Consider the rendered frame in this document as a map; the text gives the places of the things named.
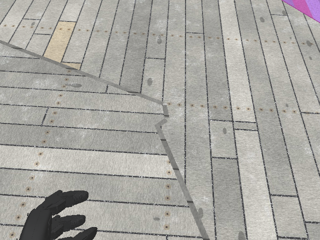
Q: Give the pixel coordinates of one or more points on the left robot hand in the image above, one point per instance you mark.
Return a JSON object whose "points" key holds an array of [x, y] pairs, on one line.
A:
{"points": [[40, 225]]}

